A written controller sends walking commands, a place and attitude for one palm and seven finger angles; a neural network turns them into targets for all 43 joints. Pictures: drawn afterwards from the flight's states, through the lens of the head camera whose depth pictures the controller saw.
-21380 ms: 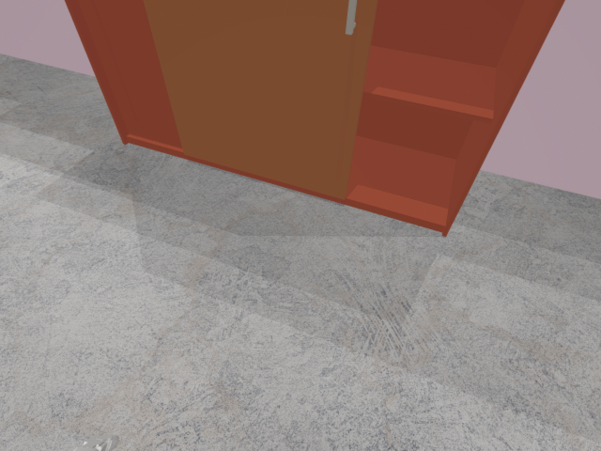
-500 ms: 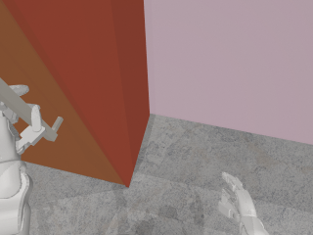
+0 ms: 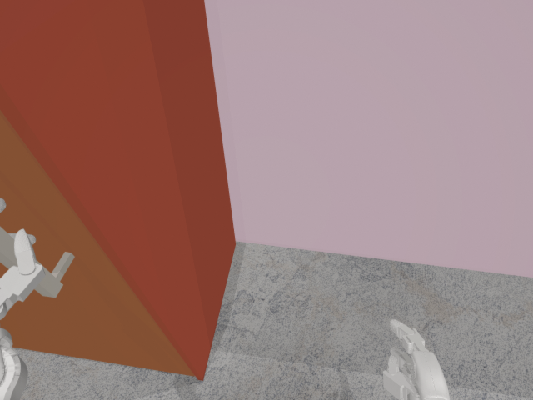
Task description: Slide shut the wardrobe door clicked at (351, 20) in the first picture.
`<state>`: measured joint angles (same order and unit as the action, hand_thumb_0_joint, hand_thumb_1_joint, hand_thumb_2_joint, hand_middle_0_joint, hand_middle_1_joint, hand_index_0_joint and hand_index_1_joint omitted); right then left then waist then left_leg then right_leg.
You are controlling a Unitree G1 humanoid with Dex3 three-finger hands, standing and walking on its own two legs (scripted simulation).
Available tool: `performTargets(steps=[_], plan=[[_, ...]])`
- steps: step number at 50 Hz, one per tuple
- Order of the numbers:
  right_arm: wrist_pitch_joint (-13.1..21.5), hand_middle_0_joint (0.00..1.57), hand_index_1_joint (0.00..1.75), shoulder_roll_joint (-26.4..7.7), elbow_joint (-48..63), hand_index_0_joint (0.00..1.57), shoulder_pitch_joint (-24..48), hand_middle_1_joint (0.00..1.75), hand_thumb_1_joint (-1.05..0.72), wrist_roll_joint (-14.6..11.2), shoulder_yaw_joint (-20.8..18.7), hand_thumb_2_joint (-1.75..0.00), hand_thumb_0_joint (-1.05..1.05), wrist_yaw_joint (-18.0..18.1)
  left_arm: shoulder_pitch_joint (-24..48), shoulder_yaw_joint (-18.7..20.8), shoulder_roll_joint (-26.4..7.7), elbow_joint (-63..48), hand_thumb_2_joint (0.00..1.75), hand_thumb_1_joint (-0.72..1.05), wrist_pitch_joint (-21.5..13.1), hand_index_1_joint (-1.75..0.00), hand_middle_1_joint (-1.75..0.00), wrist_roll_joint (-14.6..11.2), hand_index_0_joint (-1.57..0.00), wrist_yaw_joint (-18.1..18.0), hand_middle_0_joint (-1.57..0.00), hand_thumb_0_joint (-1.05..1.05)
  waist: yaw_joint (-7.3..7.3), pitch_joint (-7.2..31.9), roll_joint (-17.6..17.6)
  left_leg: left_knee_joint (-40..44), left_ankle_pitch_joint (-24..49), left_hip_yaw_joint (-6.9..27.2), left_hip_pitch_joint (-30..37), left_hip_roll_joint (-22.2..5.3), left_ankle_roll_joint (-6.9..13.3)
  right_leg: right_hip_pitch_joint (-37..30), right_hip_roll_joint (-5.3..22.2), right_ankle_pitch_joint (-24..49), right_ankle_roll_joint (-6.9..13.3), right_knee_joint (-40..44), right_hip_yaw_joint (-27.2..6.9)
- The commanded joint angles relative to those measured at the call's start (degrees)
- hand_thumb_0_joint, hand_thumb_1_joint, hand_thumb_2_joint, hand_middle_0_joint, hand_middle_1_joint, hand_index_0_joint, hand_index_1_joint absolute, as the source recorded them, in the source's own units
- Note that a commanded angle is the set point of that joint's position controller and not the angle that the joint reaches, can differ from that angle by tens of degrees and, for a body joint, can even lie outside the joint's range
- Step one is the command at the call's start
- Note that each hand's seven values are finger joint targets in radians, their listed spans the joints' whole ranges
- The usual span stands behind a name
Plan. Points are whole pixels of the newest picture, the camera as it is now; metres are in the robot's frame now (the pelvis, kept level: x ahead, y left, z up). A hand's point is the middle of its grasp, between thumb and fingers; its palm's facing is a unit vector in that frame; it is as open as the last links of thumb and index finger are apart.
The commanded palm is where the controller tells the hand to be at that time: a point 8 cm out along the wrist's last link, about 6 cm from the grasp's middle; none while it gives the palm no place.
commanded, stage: stop walking and hold the door there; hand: left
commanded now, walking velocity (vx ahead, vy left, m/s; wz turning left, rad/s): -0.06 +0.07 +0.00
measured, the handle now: out of the picture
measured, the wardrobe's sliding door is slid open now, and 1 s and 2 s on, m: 0.00 0.00 0.00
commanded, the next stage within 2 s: none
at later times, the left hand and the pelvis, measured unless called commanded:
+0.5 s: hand (29, 269) +0.21 +0.30 +0.15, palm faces +0.55 -0.81 -0.21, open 6.8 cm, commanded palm +0.16 +0.28 +0.14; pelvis -0.01 +0.05 +0.01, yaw -2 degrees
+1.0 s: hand (30, 269) +0.21 +0.29 +0.15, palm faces +0.54 -0.82 -0.19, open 6.8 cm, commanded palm +0.16 +0.28 +0.14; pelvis -0.02 +0.06 +0.01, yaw -1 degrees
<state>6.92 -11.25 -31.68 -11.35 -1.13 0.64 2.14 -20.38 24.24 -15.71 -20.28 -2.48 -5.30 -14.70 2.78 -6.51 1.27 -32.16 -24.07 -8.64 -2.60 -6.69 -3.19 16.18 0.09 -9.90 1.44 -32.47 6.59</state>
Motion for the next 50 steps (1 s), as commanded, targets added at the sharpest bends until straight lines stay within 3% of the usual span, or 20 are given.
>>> performTargets(steps=[1,2,3,5,7,8,9,10,11,13,16,18,20,26,27,32,42,46,47,50], plan=[[1.32,0.20,0.30,-6.65,7.11,0.20,3.76,0.30,-0.90,-0.31,-3.32,-0.90,0.00,0.48,0.22,-10.78,-6.09,-13.76,0.90,0.90,-5.76,-1.40,-1.40,3.00,-0.45,4.80,-0.45,0.00,-4.13,12.11,-11.91,-13.24,1.43,2.42,-10.87,6.28,1.57,-10.26,12.06,43.80,3.86,10.67,-21.77],[0.74,0.20,0.30,-6.46,6.99,0.20,3.99,0.30,-0.90,-0.20,-3.11,-0.90,0.00,0.32,0.63,-10.55,-6.54,-13.65,0.90,0.90,-6.01,-1.40,-1.40,3.10,-0.45,4.57,-0.45,0.00,-3.92,13.69,-14.60,-15.41,-7.15,6.81,-11.73,6.08,2.08,-9.56,15.51,36.82,4.99,13.08,-24.25],[0.25,0.20,0.30,-6.60,6.20,0.20,4.33,0.30,-0.90,0.18,-2.54,-0.90,0.00,0.41,1.75,-8.70,-8.02,-13.64,0.90,0.90,-6.47,-1.40,-1.40,3.42,-0.45,4.11,-0.45,0.00,-3.56,14.57,-13.67,-12.58,-8.23,9.37,-12.32,5.20,2.79,-9.58,16.31,27.30,5.56,13.67,-23.16],[-0.84,0.20,0.30,-6.15,5.03,0.20,5.03,0.30,-0.90,0.56,-1.51,-0.90,0.00,0.89,0.58,-8.57,-6.92,-12.81,0.90,0.90,-6.43,-1.40,-1.40,3.90,-0.45,3.66,-0.45,0.00,-4.05,15.03,-11.12,-0.47,-2.24,9.03,-11.37,4.74,3.52,-9.50,13.15,14.72,4.23,12.28,-17.69],[-1.80,0.20,0.30,-6.51,5.32,0.20,5.20,0.30,-0.90,0.47,-1.45,-0.90,0.00,1.38,-0.45,-9.87,-5.97,-12.56,0.90,0.90,-6.28,-1.40,-1.40,3.77,-0.45,3.77,-0.45,0.00,-4.24,14.75,-4.24,10.90,11.11,9.31,-6.30,3.10,3.77,-6.11,7.24,4.67,1.03,7.35,-11.77],[-1.70,0.20,0.30,-7.47,6.72,0.20,5.92,0.30,-0.90,0.28,-1.83,-0.90,0.00,1.52,-0.05,-10.99,-5.36,-14.17,0.90,0.90,-6.42,-1.40,-1.40,3.91,-0.45,4.00,-0.45,0.00,-3.54,13.06,1.61,14.50,14.55,13.25,-7.33,-1.66,5.11,-3.83,3.22,0.15,-1.06,4.20,-9.18],[-1.51,0.20,0.30,-7.42,7.00,0.20,6.69,0.30,-0.90,0.05,-1.57,-0.90,0.00,1.60,-1.40,-13.03,-3.49,-12.26,0.90,0.90,-6.27,-1.40,-1.40,4.40,-0.45,4.47,-0.45,0.00,-2.82,9.89,8.11,19.21,8.61,15.44,-13.52,-5.51,6.10,-4.33,1.61,-4.77,-1.89,0.92,-7.79],[-1.37,0.20,0.30,-6.90,7.12,0.20,6.98,0.30,-0.90,0.24,-1.46,-0.90,0.00,1.63,0.02,-11.83,-4.72,-12.19,0.90,0.90,-6.03,-1.40,-1.40,5.13,-0.45,4.24,-0.45,0.00,-3.01,5.89,11.27,22.14,6.76,17.24,-19.34,-7.35,6.58,-5.71,0.90,-4.37,-2.17,-2.92,-6.63],[-1.03,0.20,0.30,-6.08,7.36,0.20,7.01,0.30,-0.90,0.46,-1.54,-0.90,0.00,1.93,0.92,-11.67,-5.59,-13.25,0.90,0.90,-6.03,-1.40,-1.40,5.51,-0.45,4.06,-0.45,0.00,-2.83,3.71,10.06,21.09,10.55,15.29,-21.00,-7.05,6.65,-6.58,1.75,-2.71,-2.05,-3.47,-6.82],[0.01,0.20,0.30,-6.07,7.11,0.20,5.63,0.30,-0.90,0.81,-1.56,-0.90,0.00,1.46,-1.65,-15.38,-2.58,-12.82,0.90,0.90,-6.33,-1.40,-1.40,5.87,-0.45,4.53,-0.45,0.00,-2.86,5.01,5.04,16.24,24.31,12.49,-15.29,-4.86,5.25,-6.05,1.84,1.07,-1.69,0.15,-6.36],[0.56,0.20,0.30,-6.91,6.69,0.20,5.37,0.30,-0.90,0.99,-1.98,-0.90,0.00,0.92,-1.52,-16.71,-2.22,-15.16,0.90,0.90,-7.29,-1.40,-1.40,5.98,-0.45,4.92,-0.45,0.00,-3.53,8.97,5.47,11.34,36.54,9.68,-9.12,-2.11,2.25,-8.08,2.08,13.60,-1.05,3.55,-6.46],[0.55,0.20,0.30,-6.94,6.73,0.20,4.51,0.30,-0.90,0.70,-2.24,-0.90,0.00,0.72,-2.48,-17.09,-1.50,-14.64,0.90,0.90,-7.54,-1.40,-1.40,5.66,-0.45,5.01,-0.45,0.00,-3.46,12.07,2.35,10.32,34.43,8.97,-8.91,-1.02,1.52,-10.91,2.35,17.93,-0.58,3.66,-7.33],[0.48,0.20,0.30,-6.85,6.80,0.20,4.62,0.30,-0.90,0.60,-2.28,-0.90,0.00,0.79,-1.85,-18.32,-0.67,-14.54,0.90,0.90,-7.60,-1.40,-1.40,5.53,-0.45,5.16,-0.45,0.00,-3.50,12.68,2.12,10.80,31.93,8.51,-8.55,-0.31,1.18,-11.14,2.44,19.56,-0.64,3.93,-7.52],[-0.17,0.20,0.30,-6.86,6.62,0.20,5.27,0.30,-0.90,0.51,-2.06,-0.90,0.00,1.38,0.91,-18.85,-0.63,-13.13,0.90,0.90,-7.66,-1.40,-1.40,5.44,-0.45,5.19,-0.45,0.00,-3.15,9.91,2.40,15.33,21.10,9.57,-12.13,-0.55,1.29,-10.00,1.42,11.26,-1.52,4.55,-6.92],[-0.24,0.20,0.30,-6.74,6.87,0.20,5.43,0.30,-0.90,0.60,-1.82,-0.90,0.00,1.33,1.46,-20.89,1.27,-13.43,0.90,0.90,-7.75,-1.40,-1.40,5.48,-0.45,5.43,-0.45,0.00,-3.18,9.09,2.73,15.95,20.35,10.12,-13.09,-0.56,1.14,-9.89,1.41,10.40,-1.60,4.38,-6.77],[-0.47,0.20,0.30,-6.70,6.88,0.20,5.70,0.30,-0.90,0.47,-1.78,-0.90,0.00,1.39,2.90,-22.09,2.15,-12.06,0.90,0.90,-7.86,-1.40,-1.40,5.82,-0.45,5.53,-0.45,0.00,-3.01,7.61,3.03,17.88,14.64,10.37,-14.90,-0.64,1.43,-9.55,1.24,7.69,-1.87,4.57,-6.98],[-0.44,0.20,0.30,-6.78,6.45,0.20,5.52,0.30,-0.90,0.52,-2.09,-0.90,0.00,1.42,1.99,-22.63,2.57,-11.94,0.90,0.90,-8.27,-1.40,-1.40,5.76,-0.45,5.44,-0.45,0.00,-3.08,10.20,1.39,14.95,20.86,9.34,-11.63,0.58,0.52,-10.18,1.97,13.70,-1.47,5.40,-7.50],[-1.23,0.20,0.30,-7.65,7.67,0.20,5.97,0.30,-0.90,0.33,-2.67,-0.90,0.00,1.65,0.46,-20.54,-0.01,-12.90,0.90,0.90,-7.97,-1.40,-1.40,5.89,-0.45,5.07,-0.45,0.00,-2.93,10.38,0.54,11.11,21.22,8.93,-14.40,1.85,2.00,-11.28,5.77,24.20,-0.28,4.68,-11.07],[-1.69,0.20,0.30,-7.18,8.31,0.20,5.96,0.30,-0.90,0.32,-2.36,-0.90,0.00,1.51,0.26,-22.16,1.52,-13.80,0.90,0.90,-7.90,-1.40,-1.40,5.85,-0.45,5.22,-0.45,0.00,-2.88,11.21,0.07,9.76,21.62,9.22,-14.86,1.96,2.17,-11.49,7.32,25.80,0.20,3.84,-11.78],[-3.02,0.20,0.30,-7.18,9.15,0.20,6.16,0.30,-0.90,0.21,-2.44,-0.90,0.00,1.16,0.34,-22.18,0.58,-15.24,0.90,0.90,-7.85,-1.40,-1.40,5.86,-0.45,5.19,-0.45,0.00,-3.02,14.15,-2.84,4.78,22.21,9.90,-13.90,2.70,2.31,-8.83,11.87,27.46,2.10,2.93,-15.60]])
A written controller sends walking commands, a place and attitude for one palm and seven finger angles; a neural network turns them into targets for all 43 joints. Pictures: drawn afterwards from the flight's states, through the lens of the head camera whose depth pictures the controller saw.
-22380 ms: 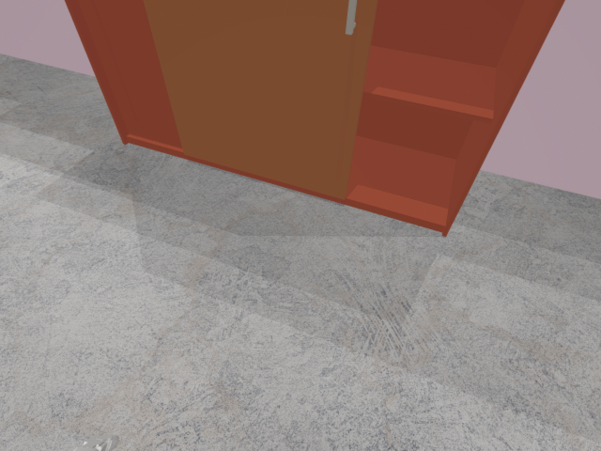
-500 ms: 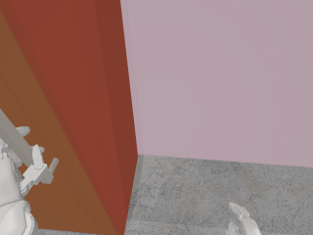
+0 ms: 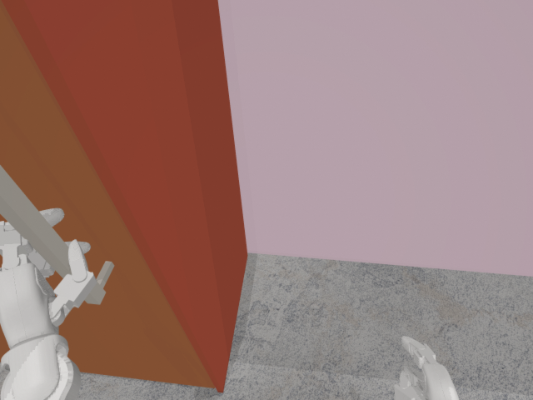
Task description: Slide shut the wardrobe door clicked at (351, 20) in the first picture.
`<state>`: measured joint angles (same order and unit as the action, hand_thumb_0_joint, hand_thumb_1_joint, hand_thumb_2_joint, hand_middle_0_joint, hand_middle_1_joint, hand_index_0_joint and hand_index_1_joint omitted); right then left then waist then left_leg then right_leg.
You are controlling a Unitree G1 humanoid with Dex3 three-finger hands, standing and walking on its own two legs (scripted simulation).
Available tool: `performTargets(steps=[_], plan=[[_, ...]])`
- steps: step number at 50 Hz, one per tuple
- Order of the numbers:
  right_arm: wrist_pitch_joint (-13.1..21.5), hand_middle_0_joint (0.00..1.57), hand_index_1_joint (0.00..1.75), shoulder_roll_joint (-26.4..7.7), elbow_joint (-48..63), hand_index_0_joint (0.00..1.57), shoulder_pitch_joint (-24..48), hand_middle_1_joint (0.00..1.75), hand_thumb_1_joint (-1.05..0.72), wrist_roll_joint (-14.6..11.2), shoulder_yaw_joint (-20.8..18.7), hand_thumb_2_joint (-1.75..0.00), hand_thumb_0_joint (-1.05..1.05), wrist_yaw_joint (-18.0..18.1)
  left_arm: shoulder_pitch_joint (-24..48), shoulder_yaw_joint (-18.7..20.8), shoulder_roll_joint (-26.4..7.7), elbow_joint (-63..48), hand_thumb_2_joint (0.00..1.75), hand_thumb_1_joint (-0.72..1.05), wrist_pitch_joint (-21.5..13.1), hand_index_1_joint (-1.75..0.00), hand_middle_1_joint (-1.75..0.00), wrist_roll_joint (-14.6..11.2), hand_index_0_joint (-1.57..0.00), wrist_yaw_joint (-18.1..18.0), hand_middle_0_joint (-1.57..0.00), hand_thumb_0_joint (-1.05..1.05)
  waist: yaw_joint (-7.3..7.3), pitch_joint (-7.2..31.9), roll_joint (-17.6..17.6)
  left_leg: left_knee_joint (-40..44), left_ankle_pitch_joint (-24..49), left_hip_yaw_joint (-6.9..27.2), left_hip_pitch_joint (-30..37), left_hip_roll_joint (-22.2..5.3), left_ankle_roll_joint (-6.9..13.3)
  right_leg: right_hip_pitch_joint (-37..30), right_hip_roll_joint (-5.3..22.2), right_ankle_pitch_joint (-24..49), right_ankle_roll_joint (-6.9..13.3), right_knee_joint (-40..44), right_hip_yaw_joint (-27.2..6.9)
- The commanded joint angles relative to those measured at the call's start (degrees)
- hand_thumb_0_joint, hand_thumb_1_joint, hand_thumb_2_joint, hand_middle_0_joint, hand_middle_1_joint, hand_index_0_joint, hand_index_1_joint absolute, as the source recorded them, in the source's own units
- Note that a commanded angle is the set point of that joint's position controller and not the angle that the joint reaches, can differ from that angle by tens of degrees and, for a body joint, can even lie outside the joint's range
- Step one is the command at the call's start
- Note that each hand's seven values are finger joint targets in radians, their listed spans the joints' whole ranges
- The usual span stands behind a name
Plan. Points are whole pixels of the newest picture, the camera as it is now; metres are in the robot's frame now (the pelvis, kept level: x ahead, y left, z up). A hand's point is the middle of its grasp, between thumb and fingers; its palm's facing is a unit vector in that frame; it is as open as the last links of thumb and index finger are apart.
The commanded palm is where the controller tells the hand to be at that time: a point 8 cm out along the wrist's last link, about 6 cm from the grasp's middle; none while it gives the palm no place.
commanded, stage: stop walking and hold the door there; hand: left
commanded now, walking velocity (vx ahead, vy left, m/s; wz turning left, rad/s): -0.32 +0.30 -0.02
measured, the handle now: (46, 215) +0.26 +0.28 +0.20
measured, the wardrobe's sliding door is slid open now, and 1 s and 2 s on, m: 0.00 0.00 0.00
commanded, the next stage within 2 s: none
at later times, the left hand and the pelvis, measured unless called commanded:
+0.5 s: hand (81, 281) +0.21 +0.24 +0.14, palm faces +0.44 -0.88 -0.19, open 6.9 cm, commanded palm +0.17 +0.24 +0.14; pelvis -0.05 +0.05 +0.00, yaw -2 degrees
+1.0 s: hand (70, 283) +0.20 +0.25 +0.14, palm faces +0.13 -0.99 -0.02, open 6.4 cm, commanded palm +0.17 +0.26 +0.14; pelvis -0.09 +0.15 +0.00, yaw -1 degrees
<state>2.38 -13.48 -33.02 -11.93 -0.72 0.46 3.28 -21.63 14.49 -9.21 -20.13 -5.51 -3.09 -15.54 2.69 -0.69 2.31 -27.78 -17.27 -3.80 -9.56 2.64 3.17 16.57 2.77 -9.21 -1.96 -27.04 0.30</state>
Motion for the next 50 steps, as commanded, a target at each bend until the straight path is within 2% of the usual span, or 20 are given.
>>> performTargets(steps=[1,5,7,9,12,19,21,23,24,26,30,31,33,35,37,41,43,45,48,50], plan=[[1.08,0.20,0.30,-5.27,10.11,0.20,7.50,0.30,-0.90,-0.32,-2.39,-0.90,0.00,0.07,1.63,-11.66,-7.04,-15.09,0.90,0.90,-4.81,-1.40,-1.40,3.39,-0.45,5.90,-0.45,0.00,-3.07,8.55,-4.26,-0.72,15.80,5.45,-5.32,-6.42,-4.01,-6.53,10.22,25.93,5.91,-2.17,-10.32],[0.14,0.20,0.30,-5.25,11.41,0.20,8.63,0.30,-0.90,-0.69,-2.07,-0.90,0.00,-0.33,3.40,-13.84,-5.65,-18.62,0.90,0.90,-4.98,-1.40,-1.40,3.87,-0.45,6.13,-0.45,0.00,-2.69,9.68,-1.28,2.94,20.31,9.00,-4.58,-9.86,-3.81,-1.94,7.88,13.56,4.28,-9.57,-7.08],[0.54,0.20,0.30,-5.17,11.75,0.20,10.02,0.30,-0.90,-0.50,-1.91,-0.90,0.00,-0.03,3.56,-14.74,-4.84,-20.35,0.90,0.90,-5.25,-1.40,-1.40,3.80,-0.45,6.10,-0.45,0.00,-2.07,8.61,6.52,9.04,32.91,11.84,-4.94,-15.83,-2.47,0.18,2.88,-7.32,1.72,-20.56,-1.32],[1.63,0.20,0.30,-5.09,11.02,0.20,9.30,0.30,-0.90,0.21,-2.10,-0.90,0.00,-0.36,3.98,-15.19,-4.93,-20.68,0.90,0.90,-5.49,-1.40,-1.40,3.50,-0.45,6.05,-0.45,0.00,-2.05,8.23,4.94,8.65,44.31,11.17,-1.33,-18.00,0.19,3.73,1.72,-18.11,1.63,-28.48,-1.22],[2.67,0.20,0.30,-4.72,9.39,0.20,9.03,0.30,-0.90,-0.05,-1.88,-0.90,0.00,-1.75,4.46,-17.45,-3.79,-20.06,0.90,0.90,-4.97,-1.40,-1.40,3.51,-0.45,6.13,-0.45,0.00,-2.30,8.21,1.16,5.84,51.77,8.19,8.05,-17.11,1.17,8.70,2.87,-18.27,1.34,-24.11,0.65],[3.56,0.20,0.30,-4.58,8.94,0.20,12.28,0.30,-0.90,0.80,-0.94,-0.90,0.00,-3.71,6.55,-18.21,-4.67,-21.37,0.90,0.90,-3.18,-1.40,-1.40,2.65,-0.45,5.90,-0.45,0.00,-0.66,12.98,4.42,5.59,52.29,6.03,7.76,-12.26,-7.63,-4.81,3.49,-8.73,3.37,-3.21,4.89],[2.66,0.20,0.30,-4.43,8.55,0.20,13.09,0.30,-0.90,0.21,-0.41,-0.90,0.00,-4.09,7.04,-17.96,-5.35,-19.87,0.90,0.90,-3.43,-1.40,-1.40,2.49,-0.45,5.93,-0.45,0.00,0.08,13.56,-2.38,-6.09,42.98,6.00,3.52,-9.54,-10.51,-7.68,10.90,2.55,6.88,4.11,-0.39],[0.93,0.20,0.30,-3.78,9.15,0.20,13.67,0.30,-0.90,-0.38,0.60,-0.90,0.00,-3.35,12.01,-17.15,-6.87,-18.64,0.90,0.90,-5.00,-1.40,-1.40,3.00,-0.45,5.67,-0.45,0.00,-0.42,10.73,-19.90,-27.47,-12.71,6.72,-19.13,-1.66,-6.70,-15.47,29.69,52.96,15.02,3.82,-21.95],[1.05,0.20,0.30,-3.95,8.47,0.20,12.36,0.30,-0.90,-0.89,-0.24,-0.90,0.00,-2.90,14.61,-17.38,-5.57,-17.12,0.90,0.90,-5.08,-1.40,-1.40,2.68,-0.45,5.47,-0.45,0.00,-0.56,11.98,-22.00,-33.82,-18.71,13.64,-23.22,-2.93,-5.54,-19.20,32.29,58.35,14.26,0.47,-19.46],[0.34,0.20,0.30,-2.66,7.63,0.20,14.91,0.30,-0.90,-0.35,0.61,-0.90,0.00,-2.09,18.99,-15.84,-5.63,-20.10,0.90,0.90,-5.49,-1.40,-1.40,4.31,-0.45,4.53,-0.45,0.00,-1.06,12.61,-16.24,-28.06,-18.07,15.35,-19.61,-6.20,-5.85,-18.55,28.09,53.17,10.30,-3.85,-11.49],[-1.18,0.20,0.30,-0.56,8.24,0.20,14.68,0.30,-0.90,0.04,-0.19,-0.90,0.00,-0.97,22.00,-19.80,-3.90,-23.50,0.90,0.90,-4.70,-1.40,-1.40,3.91,-0.45,5.59,-0.45,0.00,-3.39,12.10,-6.32,0.90,8.86,-0.93,2.32,-1.03,-6.63,-4.84,15.46,32.54,5.02,-11.63,2.41],[-0.97,0.20,0.30,-1.11,9.36,0.20,13.67,0.30,-0.90,0.06,-1.30,-0.90,0.00,-0.64,23.31,-20.76,-5.07,-25.45,0.90,0.90,-4.61,-1.40,-1.40,3.61,-0.45,5.74,-0.45,0.00,-3.39,13.00,-2.53,4.33,19.83,-1.24,7.36,-4.11,-5.14,-1.68,12.65,18.16,3.21,-17.71,4.03],[1.95,0.20,0.30,-3.69,10.87,0.20,8.59,0.30,-0.90,-0.50,-2.33,-0.90,0.00,-1.49,23.79,-26.72,0.31,-26.00,0.90,0.90,-6.53,-1.40,-1.40,3.55,-0.45,7.22,-0.45,0.00,-3.33,15.76,15.49,5.26,48.44,14.97,10.68,-20.60,5.68,8.75,0.96,-27.42,0.26,-35.49,2.57],[3.95,0.20,0.30,-2.94,9.29,0.20,7.15,0.30,-0.90,-0.62,-2.27,-0.90,0.00,-1.84,24.59,-28.90,2.87,-24.15,0.90,0.90,-6.52,-1.40,-1.40,2.95,-0.45,7.98,-0.45,0.00,-4.05,15.37,11.87,4.49,40.92,14.30,7.36,-19.05,8.00,7.88,0.96,-25.34,0.62,-36.10,0.65],[4.16,0.20,0.30,-2.94,8.65,0.20,8.05,0.30,-0.90,-0.43,-2.15,-0.90,0.00,-2.26,29.76,-28.28,1.68,-23.12,0.90,0.90,-6.17,-1.40,-1.40,3.55,-0.45,8.01,-0.45,0.00,-3.98,14.83,4.01,2.03,38.38,10.26,6.74,-17.47,5.73,3.17,0.14,-19.01,1.01,-26.33,0.38],[3.39,0.20,0.30,-2.34,8.41,0.20,9.75,0.30,-0.90,0.02,-0.42,-0.90,0.00,-3.11,33.24,-31.20,4.09,-15.31,0.90,0.90,-4.75,-1.40,-1.40,4.29,-0.45,9.11,-0.45,0.00,-3.78,10.10,6.19,2.38,11.67,7.96,-3.90,-13.22,1.00,-9.16,-0.92,-4.86,2.21,-1.43,-0.62],[2.91,0.20,0.30,-1.12,8.19,0.20,9.10,0.30,-0.90,0.45,0.33,-0.90,0.00,-3.08,34.42,-29.83,2.82,-13.75,0.90,0.90,-4.80,-1.40,-1.40,4.37,-0.45,9.38,-0.45,0.00,-5.02,10.81,-4.10,-4.92,2.43,3.64,-2.61,-6.16,-2.91,-4.62,6.94,1.01,6.18,7.69,-12.53],[2.79,0.20,0.30,-1.54,7.11,0.20,8.84,0.30,-0.90,0.17,-0.37,-0.90,0.00,-3.13,35.25,-30.73,4.97,-8.70,0.90,0.90,-4.60,-1.40,-1.40,3.23,-0.45,10.18,-0.45,0.00,-4.63,10.42,-17.86,-9.97,3.58,4.70,-1.66,-2.80,-3.74,-5.18,10.03,8.87,9.13,8.60,-14.93],[2.57,0.20,0.30,-2.25,6.27,0.20,9.15,0.30,-0.90,0.65,-0.15,-0.90,0.00,-2.28,35.39,-32.99,7.63,-6.20,0.90,0.90,-5.58,-1.40,-1.40,3.53,-0.45,10.86,-0.45,0.00,-4.63,11.20,-8.71,1.01,12.91,6.09,7.96,-7.10,-2.55,0.27,3.60,1.37,5.46,2.31,-5.27],[2.61,0.20,0.30,-3.15,7.10,0.20,8.72,0.30,-0.90,0.51,-0.25,-0.90,0.00,-2.22,37.37,-35.56,9.52,-7.70,0.90,0.90,-6.60,-1.40,-1.40,3.10,-0.45,11.27,-0.45,0.00,-4.71,14.02,5.98,8.45,17.07,16.33,9.89,-14.64,0.36,1.58,-2.55,-3.78,1.91,-6.70,0.50]])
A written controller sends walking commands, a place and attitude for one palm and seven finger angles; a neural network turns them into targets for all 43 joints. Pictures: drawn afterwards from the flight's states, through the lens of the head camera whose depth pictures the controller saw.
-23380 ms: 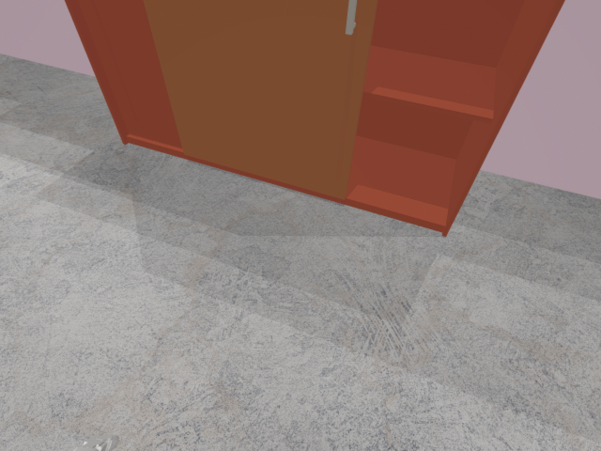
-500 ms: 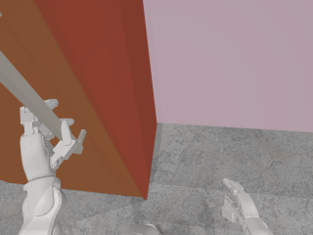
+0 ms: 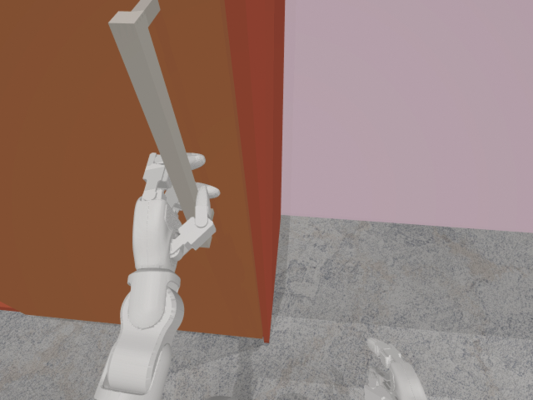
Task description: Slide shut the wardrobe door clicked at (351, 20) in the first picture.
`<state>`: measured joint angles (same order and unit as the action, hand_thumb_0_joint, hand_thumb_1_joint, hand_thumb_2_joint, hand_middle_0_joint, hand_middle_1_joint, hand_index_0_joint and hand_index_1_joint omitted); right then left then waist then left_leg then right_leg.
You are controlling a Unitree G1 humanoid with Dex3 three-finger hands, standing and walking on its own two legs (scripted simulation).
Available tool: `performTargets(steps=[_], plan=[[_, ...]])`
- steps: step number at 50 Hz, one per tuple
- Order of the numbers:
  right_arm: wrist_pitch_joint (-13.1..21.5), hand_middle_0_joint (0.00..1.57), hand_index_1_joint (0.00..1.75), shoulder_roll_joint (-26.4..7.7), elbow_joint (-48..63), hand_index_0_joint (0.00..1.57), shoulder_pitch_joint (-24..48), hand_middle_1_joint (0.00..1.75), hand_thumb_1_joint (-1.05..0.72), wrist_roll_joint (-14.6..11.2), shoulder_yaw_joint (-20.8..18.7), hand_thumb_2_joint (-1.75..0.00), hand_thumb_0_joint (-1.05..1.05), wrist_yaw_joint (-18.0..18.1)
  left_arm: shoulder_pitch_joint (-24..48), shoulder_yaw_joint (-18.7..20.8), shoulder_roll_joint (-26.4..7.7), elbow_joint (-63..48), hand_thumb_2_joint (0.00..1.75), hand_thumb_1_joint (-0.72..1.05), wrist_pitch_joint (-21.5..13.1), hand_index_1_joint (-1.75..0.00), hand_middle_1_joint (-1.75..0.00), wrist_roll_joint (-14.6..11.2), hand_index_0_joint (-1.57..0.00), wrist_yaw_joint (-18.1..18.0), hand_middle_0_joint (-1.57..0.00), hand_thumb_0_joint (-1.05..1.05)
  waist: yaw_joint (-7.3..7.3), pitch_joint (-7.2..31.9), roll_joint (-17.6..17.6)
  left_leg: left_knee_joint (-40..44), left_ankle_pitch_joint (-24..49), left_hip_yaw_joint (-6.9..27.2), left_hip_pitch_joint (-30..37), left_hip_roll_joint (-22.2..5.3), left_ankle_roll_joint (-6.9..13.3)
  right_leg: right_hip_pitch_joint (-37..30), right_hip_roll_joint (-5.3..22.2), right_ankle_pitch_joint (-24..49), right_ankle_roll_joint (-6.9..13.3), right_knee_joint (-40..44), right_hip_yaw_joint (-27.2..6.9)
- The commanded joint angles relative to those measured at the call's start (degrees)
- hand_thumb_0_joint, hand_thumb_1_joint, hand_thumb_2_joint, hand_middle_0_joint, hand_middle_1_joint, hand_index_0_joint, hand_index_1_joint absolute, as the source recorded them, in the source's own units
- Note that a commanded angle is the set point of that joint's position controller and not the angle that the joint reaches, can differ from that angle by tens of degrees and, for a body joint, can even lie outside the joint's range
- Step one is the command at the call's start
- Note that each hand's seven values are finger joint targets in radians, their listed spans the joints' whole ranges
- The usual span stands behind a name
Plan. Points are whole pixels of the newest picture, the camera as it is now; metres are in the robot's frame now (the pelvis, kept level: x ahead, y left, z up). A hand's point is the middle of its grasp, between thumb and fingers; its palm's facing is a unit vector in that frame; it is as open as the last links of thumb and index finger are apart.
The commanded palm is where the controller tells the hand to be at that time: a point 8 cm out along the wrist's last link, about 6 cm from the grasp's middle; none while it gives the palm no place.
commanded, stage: stop walking and hold the door there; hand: left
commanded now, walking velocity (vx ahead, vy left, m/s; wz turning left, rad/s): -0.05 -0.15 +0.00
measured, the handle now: (184, 156) +0.35 +0.14 +0.20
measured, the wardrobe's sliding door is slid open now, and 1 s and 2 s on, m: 0.00 0.00 0.00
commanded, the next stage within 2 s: loosen the grip on the handle in 1.20 s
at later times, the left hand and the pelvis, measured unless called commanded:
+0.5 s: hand (210, 219) +0.30 +0.10 +0.15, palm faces +0.19 -0.98 -0.07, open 6.0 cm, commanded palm +0.26 +0.10 +0.14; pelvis -0.02 -0.02 +0.00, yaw -1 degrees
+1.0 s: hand (207, 221) +0.29 +0.11 +0.15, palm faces +0.13 -0.99 -0.06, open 6.0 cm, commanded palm +0.27 +0.11 +0.14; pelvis +0.00 +0.00 +0.01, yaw -1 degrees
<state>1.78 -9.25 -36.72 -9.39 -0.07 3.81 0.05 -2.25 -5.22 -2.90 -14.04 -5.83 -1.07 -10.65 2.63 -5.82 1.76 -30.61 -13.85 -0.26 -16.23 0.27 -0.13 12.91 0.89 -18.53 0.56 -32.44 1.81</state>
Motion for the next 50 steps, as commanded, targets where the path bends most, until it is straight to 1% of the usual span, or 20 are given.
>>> performTargets(steps=[1,2,3,5,6,7,10,11,15,17,18,20,22,23,27,38,40,41,42,50], plan=[[3.31,0.20,0.30,-7.69,10.73,0.20,6.51,0.30,-0.90,-0.25,-3.53,-0.90,0.00,1.19,18.46,-16.98,3.34,-12.38,0.90,0.90,-6.45,-1.40,-1.40,0.63,-0.45,6.38,-0.45,0.00,-4.74,17.77,11.58,16.68,11.56,21.42,14.98,-16.22,5.91,7.23,-1.52,-3.54,-0.77,-9.34,-1.79],[3.47,0.20,0.30,-6.74,10.55,0.20,6.76,0.30,-0.90,-0.06,-3.53,-0.90,0.00,1.20,16.82,-15.83,2.56,-10.81,0.90,0.90,-6.37,-1.40,-1.40,0.81,-0.45,6.15,-0.45,0.00,-4.28,17.72,7.85,18.72,8.30,22.07,15.20,-18.70,7.48,9.17,-0.64,-8.10,-0.42,-15.09,-4.24],[3.43,0.20,0.30,-6.77,10.55,0.20,6.02,0.30,-0.90,-0.15,-3.71,-0.90,0.00,1.14,17.48,-15.69,2.31,-10.94,0.90,0.90,-6.36,-1.40,-1.40,0.83,-0.45,6.03,-0.45,0.00,-4.10,17.05,2.88,17.68,10.68,21.39,16.28,-19.50,8.57,10.76,-0.06,-7.93,-0.24,-16.81,-5.17],[3.73,0.20,0.30,-6.84,10.11,0.20,5.22,0.30,-0.90,-0.24,-3.82,-0.90,0.00,1.04,17.58,-16.41,3.06,-10.91,0.90,0.90,-5.94,-1.40,-1.40,0.54,-0.45,6.17,-0.45,0.00,-4.04,17.61,0.22,14.75,21.40,15.30,19.57,-18.89,8.97,11.61,0.42,-6.51,-0.56,-16.37,-4.52],[3.66,0.20,0.30,-7.15,10.34,0.20,4.95,0.30,-0.90,-0.35,-3.87,-0.90,0.00,0.86,19.19,-16.63,2.80,-10.94,0.90,0.90,-5.68,-1.40,-1.40,0.49,-0.45,6.18,-0.45,0.00,-4.08,17.75,1.69,14.45,23.43,14.29,18.93,-18.16,8.24,10.68,0.53,-6.82,-0.52,-16.00,-4.14],[3.89,0.20,0.30,-7.27,9.94,0.20,5.23,0.30,-0.90,-0.44,-4.02,-0.90,0.00,0.67,18.59,-16.23,3.03,-9.98,0.90,0.90,-5.29,-1.40,-1.40,0.73,-0.45,6.30,-0.45,0.00,-3.95,17.83,3.73,14.13,23.73,10.62,19.85,-17.65,7.61,10.86,0.24,-5.57,-0.65,-16.18,-3.40],[4.02,0.20,0.30,-7.07,9.94,0.20,4.81,0.30,-0.90,-0.45,-3.95,-0.90,0.00,0.49,20.62,-15.91,2.80,-10.53,0.90,0.90,-4.32,-1.40,-1.40,0.48,-0.45,6.37,-0.45,0.00,-4.59,18.01,7.29,14.18,21.97,8.44,18.41,-16.91,6.97,8.46,0.11,-4.94,-0.86,-12.53,-1.98],[3.90,0.20,0.30,-7.15,10.02,0.20,4.88,0.30,-0.90,-0.38,-3.75,-0.90,0.00,0.56,21.05,-15.68,2.29,-9.61,0.90,0.90,-3.81,-1.40,-1.40,0.41,-0.45,6.29,-0.45,0.00,-4.87,16.82,7.00,14.73,19.73,9.17,16.03,-16.43,6.66,6.82,0.01,-5.17,-0.90,-10.87,-1.74],[4.20,0.20,0.30,-6.77,10.28,0.20,5.99,0.30,-0.90,-0.52,-3.51,-0.90,0.00,0.93,22.14,-14.10,1.67,-9.33,0.90,0.90,-3.37,-1.40,-1.40,0.52,-0.45,5.74,-0.45,0.00,-4.46,17.09,9.47,12.93,11.21,5.30,13.07,-14.32,5.39,1.06,-1.15,-0.23,-0.90,-0.17,0.37],[4.14,0.20,0.30,-6.71,10.50,0.20,6.52,0.30,-0.90,-0.76,-3.37,-0.90,0.00,1.34,22.59,-12.98,0.48,-9.46,0.90,0.90,-3.28,-1.40,-1.40,0.78,-0.45,5.55,-0.45,0.00,-4.29,17.00,8.01,11.16,4.73,3.68,8.51,-12.26,3.78,-4.01,-0.89,4.95,-0.73,7.21,0.22],[4.11,0.20,0.30,-6.37,10.66,0.20,6.52,0.30,-0.90,-0.80,-3.20,-0.90,0.00,1.53,22.75,-12.35,-0.29,-9.88,0.90,0.90,-3.46,-1.40,-1.40,1.01,-0.45,5.49,-0.45,0.00,-4.29,17.36,5.26,8.52,4.24,2.64,7.83,-10.45,2.65,-5.06,0.36,8.54,-0.31,10.98,-1.80],[3.80,0.20,0.30,-5.70,10.29,0.20,6.30,0.30,-0.90,-0.23,-2.88,-0.90,0.00,1.93,21.79,-10.34,-2.03,-9.70,0.90,0.90,-3.62,-1.40,-1.40,1.00,-0.45,5.09,-0.45,0.00,-4.78,18.51,-1.02,2.98,2.54,-0.11,6.65,-5.84,-0.13,-2.75,6.47,16.17,1.93,13.21,-8.71],[3.77,0.20,0.30,-6.76,9.46,0.20,5.42,0.30,-0.90,-0.70,-4.02,-0.90,0.00,2.26,21.53,-8.39,-2.99,-7.39,0.90,0.90,-3.28,-1.40,-1.40,0.36,-0.45,4.92,-0.45,0.00,-4.93,18.52,-9.98,-0.03,6.68,-0.39,10.81,-3.28,-0.32,1.39,6.54,16.27,2.57,14.18,-10.30],[3.67,0.20,0.30,-6.77,9.39,0.20,5.61,0.30,-0.90,-0.61,-3.95,-0.90,0.00,2.47,21.96,-9.09,-2.23,-7.61,0.90,0.90,-3.39,-1.40,-1.40,0.29,-0.45,5.11,-0.45,0.00,-4.94,18.52,-10.12,0.06,8.92,-0.10,11.78,-3.32,0.06,1.67,6.61,18.36,2.32,13.71,-9.08],[3.60,0.20,0.30,-7.08,9.70,0.20,5.83,0.30,-0.90,-0.64,-4.05,-0.90,0.00,3.05,20.18,-10.04,-0.76,-6.70,0.90,0.90,-3.78,-1.40,-1.40,0.21,-0.45,5.22,-0.45,0.00,-4.56,19.04,-2.84,3.90,17.45,0.42,15.24,-6.13,1.27,1.09,2.72,18.00,-0.23,10.66,-4.03],[4.19,0.20,0.30,-7.51,9.62,0.20,5.05,0.30,-0.90,-0.44,-4.18,-0.90,0.00,3.13,17.14,-10.69,-0.76,-6.17,0.90,0.90,-5.53,-1.40,-1.40,0.56,-0.45,5.05,-0.45,0.00,-4.03,16.48,-0.82,7.12,14.58,0.43,13.88,-5.56,0.99,0.58,1.73,13.88,-0.48,12.17,-2.51],[4.30,0.20,0.30,-7.42,9.62,0.20,4.88,0.30,-0.90,-0.43,-4.08,-0.90,0.00,3.05,16.91,-11.03,-0.41,-5.98,0.90,0.90,-5.77,-1.40,-1.40,0.62,-0.45,5.13,-0.45,0.00,-4.02,16.89,-1.97,7.21,14.39,0.21,14.04,-5.37,0.88,0.24,1.77,14.30,-0.40,12.49,-2.69],[4.18,0.20,0.30,-7.93,9.40,0.20,4.57,0.30,-0.90,-0.48,-4.15,-0.90,0.00,3.02,17.16,-11.45,-0.59,-5.58,0.90,0.90,-5.75,-1.40,-1.40,0.65,-0.45,4.96,-0.45,0.00,-4.10,16.53,-1.10,7.91,14.72,1.46,12.65,-5.54,0.94,-0.94,1.86,13.40,-0.25,11.79,-2.07],[4.35,0.20,0.30,-7.65,9.56,0.20,4.92,0.30,-0.90,-0.47,-4.25,-0.90,0.00,3.07,16.58,-11.03,-0.62,-5.76,0.90,0.90,-5.95,-1.40,-1.40,0.68,-0.45,4.99,-0.45,0.00,-4.06,16.28,-1.48,7.93,14.08,0.30,14.21,-5.48,0.80,0.82,1.33,13.43,-0.49,12.43,-2.37],[4.39,0.20,0.30,-7.53,9.54,0.20,4.54,0.30,-0.90,-0.29,-3.74,-0.90,0.00,2.78,16.88,-12.61,0.70,-6.26,0.90,0.90,-6.31,-1.40,-1.40,0.91,-0.45,5.38,-0.45,0.00,-3.90,18.39,-0.47,8.83,17.67,0.74,14.92,-5.77,0.87,-0.51,0.70,15.12,-0.72,11.04,-1.25]])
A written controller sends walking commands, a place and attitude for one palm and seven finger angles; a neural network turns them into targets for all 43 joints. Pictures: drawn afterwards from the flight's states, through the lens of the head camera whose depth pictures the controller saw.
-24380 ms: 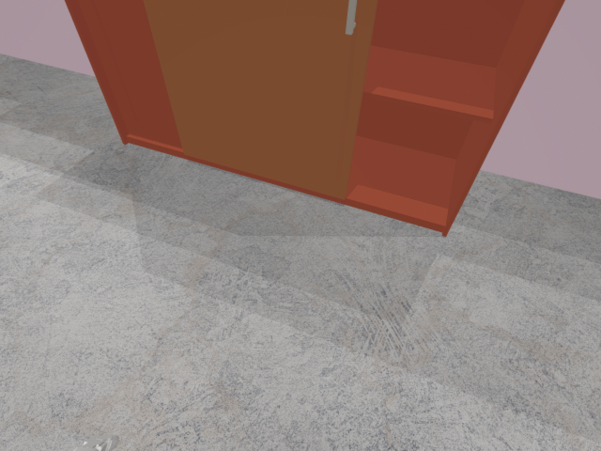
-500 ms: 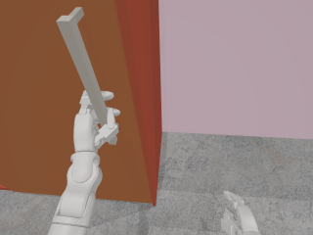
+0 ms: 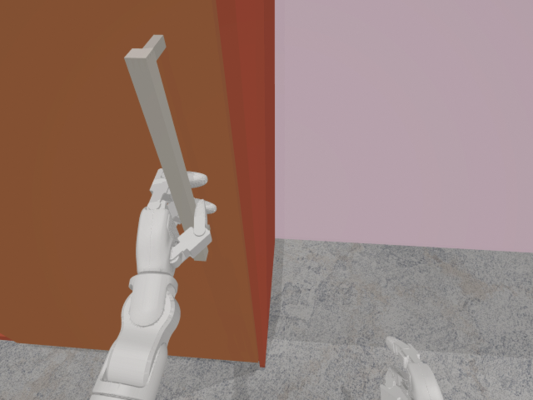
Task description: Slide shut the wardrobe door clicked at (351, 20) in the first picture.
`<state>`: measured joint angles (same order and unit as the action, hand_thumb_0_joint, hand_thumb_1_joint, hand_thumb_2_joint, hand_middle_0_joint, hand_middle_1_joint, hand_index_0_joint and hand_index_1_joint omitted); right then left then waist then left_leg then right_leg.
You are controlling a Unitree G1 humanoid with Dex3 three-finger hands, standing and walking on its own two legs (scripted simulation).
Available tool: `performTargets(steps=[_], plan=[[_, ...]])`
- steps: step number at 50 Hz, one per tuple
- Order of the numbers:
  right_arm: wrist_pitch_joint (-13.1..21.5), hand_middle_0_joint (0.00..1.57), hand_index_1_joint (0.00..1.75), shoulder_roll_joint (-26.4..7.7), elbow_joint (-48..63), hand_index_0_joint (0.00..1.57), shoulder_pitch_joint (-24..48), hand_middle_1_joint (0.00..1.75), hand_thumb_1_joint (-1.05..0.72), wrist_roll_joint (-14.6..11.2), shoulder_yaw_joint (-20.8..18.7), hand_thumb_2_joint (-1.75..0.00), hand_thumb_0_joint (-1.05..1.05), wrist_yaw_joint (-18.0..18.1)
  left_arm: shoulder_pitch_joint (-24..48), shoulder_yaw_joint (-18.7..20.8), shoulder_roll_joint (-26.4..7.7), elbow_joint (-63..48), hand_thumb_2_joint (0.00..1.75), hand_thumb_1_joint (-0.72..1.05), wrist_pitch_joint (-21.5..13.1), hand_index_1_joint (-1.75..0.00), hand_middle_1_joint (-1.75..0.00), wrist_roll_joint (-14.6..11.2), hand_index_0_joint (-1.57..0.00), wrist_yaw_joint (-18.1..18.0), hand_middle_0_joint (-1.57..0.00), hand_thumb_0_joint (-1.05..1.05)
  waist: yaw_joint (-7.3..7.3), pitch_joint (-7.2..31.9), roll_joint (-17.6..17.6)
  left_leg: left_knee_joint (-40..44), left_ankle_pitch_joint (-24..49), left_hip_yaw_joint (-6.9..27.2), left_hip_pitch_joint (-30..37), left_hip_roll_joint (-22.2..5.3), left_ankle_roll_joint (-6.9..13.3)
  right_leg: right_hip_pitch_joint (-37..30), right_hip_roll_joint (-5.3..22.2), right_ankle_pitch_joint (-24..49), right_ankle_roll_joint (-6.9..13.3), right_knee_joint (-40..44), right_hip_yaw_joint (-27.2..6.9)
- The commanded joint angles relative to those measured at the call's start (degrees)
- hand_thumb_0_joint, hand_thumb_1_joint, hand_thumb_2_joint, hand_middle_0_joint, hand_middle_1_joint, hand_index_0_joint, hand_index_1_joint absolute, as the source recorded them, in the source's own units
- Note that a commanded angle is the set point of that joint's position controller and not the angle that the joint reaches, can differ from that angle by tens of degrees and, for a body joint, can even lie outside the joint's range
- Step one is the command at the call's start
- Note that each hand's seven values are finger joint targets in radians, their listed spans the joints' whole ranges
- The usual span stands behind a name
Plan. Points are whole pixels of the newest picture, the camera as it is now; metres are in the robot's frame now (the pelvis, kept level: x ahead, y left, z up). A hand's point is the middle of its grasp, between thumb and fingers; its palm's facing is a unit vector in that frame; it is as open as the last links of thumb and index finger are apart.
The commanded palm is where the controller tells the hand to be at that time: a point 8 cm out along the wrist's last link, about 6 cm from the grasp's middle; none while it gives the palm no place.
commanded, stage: stop walking and hold the door there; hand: left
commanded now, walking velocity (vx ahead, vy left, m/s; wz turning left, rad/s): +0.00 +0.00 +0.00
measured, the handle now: (183, 173) +0.35 +0.15 +0.19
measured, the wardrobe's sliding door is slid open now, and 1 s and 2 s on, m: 0.00 0.00 0.00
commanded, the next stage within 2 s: loosen the grip on the handle in 0.20 s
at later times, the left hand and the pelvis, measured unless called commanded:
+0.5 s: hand (182, 223) +0.29 +0.14 +0.15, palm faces +0.14 -0.99 +0.02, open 8.1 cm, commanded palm +0.26 +0.17 +0.13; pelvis -0.03 +0.00 -0.01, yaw +0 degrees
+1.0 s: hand (195, 225) +0.30 +0.13 +0.15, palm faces +0.12 -0.99 -0.04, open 14.7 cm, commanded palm +0.26 +0.18 +0.14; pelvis -0.04 -0.03 -0.02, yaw -3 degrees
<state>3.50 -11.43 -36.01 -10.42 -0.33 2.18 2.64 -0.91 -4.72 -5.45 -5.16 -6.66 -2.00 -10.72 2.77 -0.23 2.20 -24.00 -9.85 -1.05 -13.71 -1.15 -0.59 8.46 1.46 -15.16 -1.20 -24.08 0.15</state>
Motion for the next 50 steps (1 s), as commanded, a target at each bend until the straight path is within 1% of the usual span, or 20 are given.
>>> performTargets(steps=[1,14,15,16,17,18,19,20,23,27,29,33,34,35,36,37,38,40,46,50], plan=[[2.54,0.20,0.30,-5.62,8.81,0.20,5.52,0.30,-0.90,-0.09,-2.09,-0.90,0.00,0.20,15.65,-13.48,2.98,-14.77,0.90,0.90,-5.32,-1.40,-1.40,1.81,-0.45,5.25,-0.45,0.00,-4.06,12.22,-0.37,2.69,13.64,2.70,10.93,-4.59,1.52,3.04,0.40,10.95,1.14,2.14,0.73],[2.19,0.20,0.30,-5.07,9.10,0.20,6.13,0.30,-0.90,-0.15,-1.84,-0.90,0.00,0.02,16.13,-14.77,4.65,-14.78,0.90,0.90,-5.48,-1.40,-1.40,1.86,-0.45,5.42,-0.45,0.00,-4.02,13.28,-1.73,2.70,12.55,1.32,12.22,-4.13,1.18,4.06,0.22,11.42,0.90,3.02,0.84],[2.05,0.20,0.30,-9.52,9.74,0.20,6.05,0.30,-0.90,1.25,-6.99,-0.90,0.00,-0.17,59.83,35.49,-49.23,-23.81,0.90,0.90,-7.26,-1.40,-1.40,7.88,-0.45,2.68,-0.45,0.00,0.10,-0.75,-22.60,-2.86,10.85,4.04,2.91,-6.25,3.50,9.93,1.77,21.20,1.19,11.61,-8.48],[3.48,0.20,0.30,-8.97,2.43,0.20,9.03,0.30,-0.90,1.61,-9.06,-0.90,0.00,-0.38,63.73,19.96,-25.02,-4.53,0.84,0.78,1.64,-1.40,-1.40,4.54,-0.45,4.87,-0.45,0.00,-5.30,16.37,-2.28,-1.25,24.44,6.62,14.83,-3.54,-0.78,3.74,0.71,31.49,4.70,-2.34,-1.17],[5.85,0.20,0.30,-7.60,3.18,0.20,0.23,0.30,-0.90,-1.27,-6.79,-0.90,0.00,-1.31,36.91,7.15,-3.43,3.90,0.78,0.66,3.88,-1.40,-1.40,-0.25,-0.45,8.24,-0.45,0.00,-2.69,24.07,-2.60,-0.02,35.91,2.76,22.16,-3.18,-3.81,7.64,-3.10,22.02,3.96,-5.45,4.97],[7.13,0.20,0.30,-6.39,4.96,0.20,1.72,0.30,-0.90,-1.99,-5.21,-0.90,0.00,-1.83,23.21,7.44,1.74,0.86,0.73,0.54,4.23,-1.40,-1.40,-6.83,-0.45,10.66,-0.45,0.00,-0.19,27.03,4.42,-1.02,41.27,2.34,28.99,-3.67,-3.82,9.47,-3.96,15.27,3.31,-5.41,4.19],[7.61,0.20,0.30,-7.62,5.34,0.20,3.44,0.30,-0.90,-1.98,-4.92,-0.90,0.00,-1.90,21.49,12.03,-3.07,-6.49,0.67,0.42,3.86,-1.40,-1.40,-11.84,-0.45,11.00,-0.45,0.00,1.74,29.48,9.04,-2.68,37.19,2.12,28.80,-2.48,-4.74,7.14,-3.06,11.94,3.02,-4.74,3.63],[8.02,0.20,0.30,-7.72,5.56,0.20,5.96,0.30,-0.90,-1.51,-4.00,-0.90,0.00,-1.98,25.41,11.49,-4.01,-9.87,0.61,0.30,3.24,-1.40,-1.40,-12.22,-0.45,10.53,-0.45,0.00,0.93,27.12,5.64,-2.95,25.25,0.71,23.74,-1.50,-4.09,5.92,-2.57,12.60,3.01,-3.34,3.85],[7.40,0.20,0.30,-7.32,6.54,0.20,4.80,0.30,-0.90,-1.70,-3.34,-0.90,0.00,-2.76,22.41,5.05,-0.62,-2.10,0.43,-0.07,0.54,-1.40,-1.40,-5.45,-0.45,6.21,-0.45,0.00,-2.37,11.38,-3.36,-2.09,5.24,0.74,8.93,-0.49,-0.53,9.43,-2.41,7.56,2.05,-2.81,4.76],[7.94,0.20,0.30,-7.77,7.96,0.20,5.20,0.30,-0.90,-2.06,-3.65,-0.90,0.00,-2.22,30.18,3.37,-5.34,-0.21,0.20,-0.55,-3.89,-1.37,-1.37,-0.02,-0.42,4.94,-0.42,0.00,-2.92,8.07,-2.35,-1.64,-9.92,0.65,3.15,0.14,0.55,13.35,-1.78,-4.18,2.15,-3.27,2.42],[8.68,0.20,0.30,-7.44,7.68,0.20,5.40,0.30,-0.90,-2.27,-3.06,-0.90,0.00,-1.62,35.24,2.21,-5.62,2.31,0.20,-0.55,-5.93,-1.33,-1.33,-0.02,-0.40,5.96,-0.40,0.00,-3.57,5.32,-2.54,-2.30,-15.23,0.31,0.98,0.62,0.93,15.66,-1.67,-9.46,2.21,-2.53,1.19],[10.50,0.20,0.30,-7.77,7.01,0.20,5.06,0.30,-0.90,-2.42,-2.72,-0.90,0.00,-0.43,42.74,2.29,-6.90,4.27,0.20,-0.55,-8.63,-1.27,-1.27,-2.02,-0.34,7.75,-0.34,0.00,-4.00,6.03,-2.27,-4.56,-17.99,-0.37,-0.67,1.40,1.01,17.44,-1.50,-16.13,2.16,-1.98,-0.51],[11.01,0.20,0.30,-8.23,5.67,0.20,4.54,0.30,-0.90,-2.53,-3.10,-0.90,0.00,-0.09,41.29,6.05,-9.80,8.23,0.20,-0.55,-8.78,-1.25,-1.25,-2.56,-0.33,8.06,-0.33,0.00,-3.48,6.82,-2.93,-5.15,-17.71,-0.46,-1.62,1.59,1.22,17.26,-1.53,-17.08,2.18,-1.23,-1.11],[11.34,0.20,0.30,-8.97,6.55,0.20,4.54,0.30,-0.90,-2.14,-3.68,-0.90,0.00,0.20,37.55,18.95,-22.80,3.07,0.20,-0.55,-9.68,-1.23,-1.23,-3.50,-0.32,7.84,-0.32,0.00,-0.03,12.23,-2.06,-5.33,-15.41,-1.16,-1.59,1.63,1.17,12.13,-1.00,-18.59,2.32,0.13,-2.93],[11.51,0.20,0.30,-8.96,6.29,0.20,5.75,0.30,-0.90,-1.89,-3.10,-0.90,0.00,0.44,36.72,18.40,-23.27,3.24,0.20,-0.55,-9.67,-1.22,-1.22,-3.52,-0.30,8.24,-0.30,0.00,0.08,13.20,1.38,-5.31,-14.08,-1.93,-1.30,2.00,1.16,11.05,-1.07,-17.49,2.27,-0.41,-3.06],[12.08,0.20,0.30,-7.78,6.43,0.20,6.40,0.30,-0.90,-2.41,-2.41,-0.90,0.00,0.21,36.65,13.47,-15.78,5.11,0.20,-0.55,-9.60,-1.20,-1.20,-5.23,-0.29,9.85,-0.29,0.00,-0.97,11.76,-0.61,-4.60,-14.95,-1.30,-2.13,1.90,1.32,11.68,-0.93,-17.44,2.16,-0.14,-2.40],[12.89,0.20,0.30,-7.73,6.48,0.20,6.39,0.30,-0.90,-2.55,-2.18,-0.90,0.00,0.47,38.11,11.65,-13.49,4.45,0.20,-0.55,-9.82,-1.18,-1.18,-7.25,-0.28,10.39,-0.28,0.00,-1.82,8.49,-4.26,-5.51,-15.89,-1.17,-2.44,1.49,1.09,12.84,-0.99,-20.48,1.78,1.43,-3.18],[14.12,0.20,0.30,-8.50,5.00,0.20,5.72,0.30,-0.90,-2.45,-2.72,-0.90,0.00,1.11,37.82,14.44,-15.31,6.07,0.20,-0.55,-10.04,-1.15,-1.15,-9.13,-0.25,10.78,-0.25,0.00,-1.57,7.48,-6.19,-7.05,-14.82,-1.16,-4.05,1.89,1.20,13.19,-0.61,-22.55,1.56,2.65,-4.78],[16.00,0.20,0.30,-9.08,4.35,0.20,4.11,0.30,-0.90,-1.74,-3.09,-0.90,0.00,0.97,27.45,18.07,-17.98,7.52,0.20,-0.55,-8.23,-1.15,-1.15,-7.85,-0.25,9.36,-0.25,0.00,0.05,8.19,-5.56,-6.72,-12.74,-0.62,-5.34,1.90,1.62,12.44,-0.67,-17.53,1.47,0.81,-4.09],[16.43,0.20,0.30,-8.53,5.34,0.20,4.58,0.30,-0.90,-1.43,-3.06,-0.90,0.00,1.01,29.59,19.04,-19.00,-0.43,0.20,-0.55,-7.64,-1.15,-1.15,-8.18,-0.25,8.91,-0.25,0.00,0.00,11.07,-3.55,-7.31,-7.92,-1.10,-3.21,1.70,1.92,10.66,-0.40,-10.47,1.30,0.19,-4.64]])
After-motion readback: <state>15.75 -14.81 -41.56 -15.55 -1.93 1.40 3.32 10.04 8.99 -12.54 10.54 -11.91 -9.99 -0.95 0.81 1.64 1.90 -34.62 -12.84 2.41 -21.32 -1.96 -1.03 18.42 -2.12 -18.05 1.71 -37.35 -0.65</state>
